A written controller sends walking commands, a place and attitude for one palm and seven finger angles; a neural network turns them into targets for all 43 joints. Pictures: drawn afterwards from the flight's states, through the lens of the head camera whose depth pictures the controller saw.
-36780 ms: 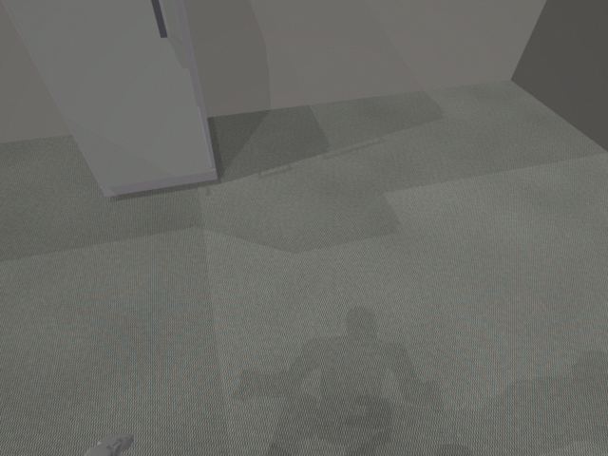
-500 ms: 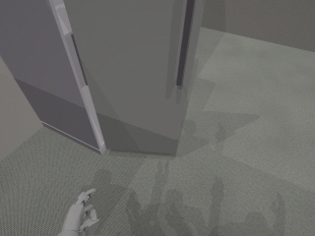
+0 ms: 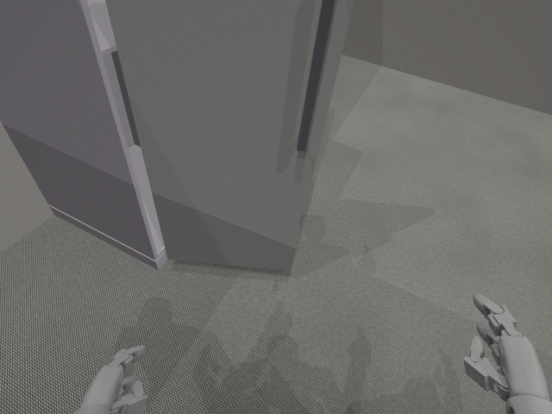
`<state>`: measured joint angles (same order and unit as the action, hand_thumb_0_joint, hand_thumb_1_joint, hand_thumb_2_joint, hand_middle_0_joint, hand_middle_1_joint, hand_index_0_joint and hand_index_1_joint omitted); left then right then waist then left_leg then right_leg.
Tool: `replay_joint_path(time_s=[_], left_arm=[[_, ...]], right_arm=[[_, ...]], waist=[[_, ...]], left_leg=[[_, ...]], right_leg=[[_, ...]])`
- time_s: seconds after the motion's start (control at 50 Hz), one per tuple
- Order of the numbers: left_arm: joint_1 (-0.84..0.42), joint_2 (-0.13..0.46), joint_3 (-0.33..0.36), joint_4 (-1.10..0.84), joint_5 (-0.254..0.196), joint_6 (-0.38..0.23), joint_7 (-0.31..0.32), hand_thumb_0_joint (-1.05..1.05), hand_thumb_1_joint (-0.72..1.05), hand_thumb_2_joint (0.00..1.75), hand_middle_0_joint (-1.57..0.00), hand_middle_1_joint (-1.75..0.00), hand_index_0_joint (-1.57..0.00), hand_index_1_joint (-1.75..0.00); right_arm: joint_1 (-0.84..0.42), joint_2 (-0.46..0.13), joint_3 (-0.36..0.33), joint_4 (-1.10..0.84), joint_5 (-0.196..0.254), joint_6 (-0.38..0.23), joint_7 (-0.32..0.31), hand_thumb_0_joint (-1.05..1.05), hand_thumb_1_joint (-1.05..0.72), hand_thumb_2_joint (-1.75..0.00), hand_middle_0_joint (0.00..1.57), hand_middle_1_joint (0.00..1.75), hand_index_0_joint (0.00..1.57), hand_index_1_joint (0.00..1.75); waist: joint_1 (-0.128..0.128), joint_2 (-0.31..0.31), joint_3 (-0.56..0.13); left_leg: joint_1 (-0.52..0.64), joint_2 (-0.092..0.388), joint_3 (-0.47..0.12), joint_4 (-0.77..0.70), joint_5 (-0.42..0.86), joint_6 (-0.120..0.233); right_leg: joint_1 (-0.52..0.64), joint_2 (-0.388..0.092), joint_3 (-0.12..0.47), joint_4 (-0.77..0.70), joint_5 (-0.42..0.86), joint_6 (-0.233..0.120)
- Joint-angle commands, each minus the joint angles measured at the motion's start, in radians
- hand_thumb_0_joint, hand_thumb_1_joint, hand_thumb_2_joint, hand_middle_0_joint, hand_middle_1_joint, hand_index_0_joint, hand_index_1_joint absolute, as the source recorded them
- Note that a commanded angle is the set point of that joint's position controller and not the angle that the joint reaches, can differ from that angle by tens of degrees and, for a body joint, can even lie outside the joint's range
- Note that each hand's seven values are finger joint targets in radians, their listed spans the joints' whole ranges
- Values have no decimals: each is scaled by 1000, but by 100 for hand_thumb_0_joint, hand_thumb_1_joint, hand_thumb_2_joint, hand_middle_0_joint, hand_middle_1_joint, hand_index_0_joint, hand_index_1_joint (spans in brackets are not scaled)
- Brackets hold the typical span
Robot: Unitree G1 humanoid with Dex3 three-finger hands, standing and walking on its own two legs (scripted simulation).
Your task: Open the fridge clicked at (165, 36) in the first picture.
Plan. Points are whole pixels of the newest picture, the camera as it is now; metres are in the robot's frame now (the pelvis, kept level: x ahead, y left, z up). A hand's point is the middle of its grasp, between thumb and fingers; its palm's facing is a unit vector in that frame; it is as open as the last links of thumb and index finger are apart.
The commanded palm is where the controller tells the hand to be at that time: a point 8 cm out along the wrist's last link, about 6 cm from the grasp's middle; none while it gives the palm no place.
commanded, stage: let the arm hang, fingers relaxed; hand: right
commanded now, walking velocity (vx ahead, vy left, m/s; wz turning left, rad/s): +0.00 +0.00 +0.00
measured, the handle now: (316, 60) +0.75 -0.03 +0.19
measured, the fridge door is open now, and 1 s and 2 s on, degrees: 67 67 67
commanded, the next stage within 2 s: look to check the result in 0.98 s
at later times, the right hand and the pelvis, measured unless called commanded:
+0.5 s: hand out of the picture -0.02 -0.21 -0.16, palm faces +0.01 +0.96 -0.27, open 7.3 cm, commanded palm none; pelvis -0.02 +0.01 +0.01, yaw -1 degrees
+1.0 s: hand out of the picture +0.04 -0.19 -0.16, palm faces +0.00 +0.97 -0.22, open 7.4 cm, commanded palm none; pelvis +0.00 +0.01 +0.01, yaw +0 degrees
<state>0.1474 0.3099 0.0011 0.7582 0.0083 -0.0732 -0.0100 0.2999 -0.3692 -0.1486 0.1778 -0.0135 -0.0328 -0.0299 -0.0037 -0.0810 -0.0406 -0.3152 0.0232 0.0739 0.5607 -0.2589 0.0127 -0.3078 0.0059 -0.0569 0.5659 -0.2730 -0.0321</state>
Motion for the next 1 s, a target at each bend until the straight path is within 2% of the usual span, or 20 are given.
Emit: replay_joint_path(time_s=[0.0,0.04,0.08,0.14,0.18,0.24,0.28,0.32,0.38,0.46,0.54,0.7,0.76,0.88,0.96,0.98], left_arm=[[-4,145,43,-47,10,23,4,0,90,90,-20,-30,-20,-30],[22,116,33,-9,15,43,6,0,90,90,-20,-30,-20,-30],[45,77,23,31,19,64,8,0,90,90,-20,-30,-20,-30],[58,35,10,89,20,82,11,0,90,90,-20,-30,-20,-30],[68,28,10,123,21,85,16,0,90,90,-20,-30,-20,-30],[97,17,19,160,23,86,24,0,90,90,-20,-30,-20,-30],[120,16,21,188,21,87,28,0,90,90,-20,-30,-20,-30],[152,22,28,209,17,86,31,0,90,90,-20,-30,-20,-30],[189,18,33,242,16,84,35,0,90,90,-20,-30,-20,-30],[197,22,34,272,14,76,37,0,90,90,-20,-30,-20,-30],[188,18,34,294,14,73,37,0,90,90,-20,-30,-20,-30],[140,22,30,307,12,66,35,0,90,90,-20,-30,-20,-30],[122,17,27,314,13,66,35,0,90,90,-20,-30,-20,-30],[89,27,23,320,11,59,36,0,90,90,-20,-30,-20,-30],[77,30,22,324,11,61,37,0,90,90,-20,-30,-20,-30],[71,34,22,326,11,62,38,0,90,90,-20,-30,-20,-30]], right_arm=[[-24,-59,64,218,-18,23,28,0,-90,-90,20,30,20,30],[-55,-55,82,338,-17,28,24,0,-90,-90,20,30,20,30],[-88,-43,101,437,-12,34,19,0,-90,-90,20,30,20,30],[-96,-26,117,553,-6,39,14,0,-90,-90,20,30,20,30],[-73,-15,118,626,-4,38,13,0,-90,-90,20,30,20,30],[-38,3,105,705,-4,36,10,0,-90,-90,20,30,20,30],[-36,6,107,746,-1,35,11,0,-90,-90,20,30,20,30],[-43,1,106,779,-2,31,11,0,-90,-90,20,30,20,30],[-49,13,107,818,-1,30,9,0,-90,-90,20,30,20,30],[-47,14,107,858,-1,27,7,0,-90,-90,20,30,20,30],[-49,14,106,882,-2,28,6,0,-90,-90,20,30,20,30],[-62,13,110,897,-3,21,4,0,-90,-90,20,30,20,30],[-79,19,113,902,-2,22,5,0,-90,-90,20,30,20,30],[-89,15,114,907,-1,14,6,0,-90,-90,20,30,20,30],[-97,17,117,914,0,13,6,0,-90,-90,20,30,20,30],[-98,16,118,915,0,14,6,0,-90,-90,20,30,20,30]], waist=[[9,222,-22],[20,272,-31],[35,239,-18],[36,48,21],[25,-42,41],[9,-94,20],[9,-78,31],[13,8,39],[19,77,60],[13,102,80],[11,89,110],[5,84,88],[8,72,106],[7,55,58],[11,64,64],[11,49,70]], left_leg=[[92,78,-99,-43,82,36],[59,125,-154,-108,59,55],[1,155,-188,-174,-1,73],[-25,137,-185,-214,-111,64],[12,112,-173,-221,-152,54],[104,98,-153,-224,-118,51],[114,94,-154,-235,-134,53],[109,99,-151,-254,-135,54],[82,95,-143,-263,-145,52],[84,89,-127,-255,-108,46],[75,87,-125,-253,-99,41],[111,87,-120,-246,-10,30],[107,87,-119,-248,0,25],[148,98,-115,-247,83,23],[142,98,-116,-259,88,23],[138,98,-118,-262,79,23]], right_leg=[[-73,-143,168,-116,190,-31],[-15,-90,131,-74,126,-16],[50,-53,93,-50,77,-1],[70,-58,95,-91,45,5],[17,-70,114,-145,-33,3],[-36,-82,130,-180,-79,-1],[-51,-85,132,-193,-109,0],[-35,-91,132,-192,-88,-4],[-10,-96,130,-201,-73,-7],[1,-107,137,-231,-50,-12],[0,-110,139,-256,-54,-13],[36,-115,135,-268,19,-10],[36,-118,136,-285,22,-5],[90,-120,126,-273,129,1],[113,-120,122,-273,141,4],[112,-119,122,-274,130,5]])
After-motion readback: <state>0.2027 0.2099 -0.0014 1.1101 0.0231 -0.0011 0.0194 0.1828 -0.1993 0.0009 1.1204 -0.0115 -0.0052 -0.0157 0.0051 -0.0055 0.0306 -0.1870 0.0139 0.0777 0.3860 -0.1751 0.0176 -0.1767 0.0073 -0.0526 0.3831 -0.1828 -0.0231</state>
